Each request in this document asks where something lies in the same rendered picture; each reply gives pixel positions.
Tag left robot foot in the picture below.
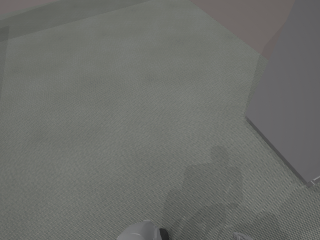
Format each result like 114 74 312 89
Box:
159 228 169 240

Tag fridge door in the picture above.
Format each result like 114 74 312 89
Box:
245 0 320 183

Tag left robot thigh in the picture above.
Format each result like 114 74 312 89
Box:
117 222 160 240

